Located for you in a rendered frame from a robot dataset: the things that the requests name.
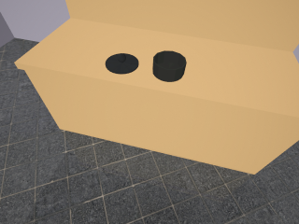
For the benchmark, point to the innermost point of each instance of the table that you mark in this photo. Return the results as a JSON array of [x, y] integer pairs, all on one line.
[[236, 106]]

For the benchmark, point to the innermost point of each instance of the knob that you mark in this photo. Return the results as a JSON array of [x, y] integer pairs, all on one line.
[[121, 57]]

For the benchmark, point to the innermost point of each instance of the pot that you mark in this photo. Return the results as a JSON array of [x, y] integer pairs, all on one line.
[[168, 66]]

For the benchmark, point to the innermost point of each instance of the lid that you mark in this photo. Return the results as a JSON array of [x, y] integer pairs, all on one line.
[[114, 66]]

